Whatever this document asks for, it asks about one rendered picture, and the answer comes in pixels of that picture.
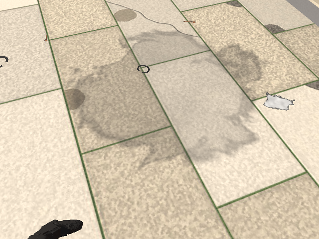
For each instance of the left robot hand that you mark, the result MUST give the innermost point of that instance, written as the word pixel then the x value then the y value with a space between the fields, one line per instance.
pixel 56 229

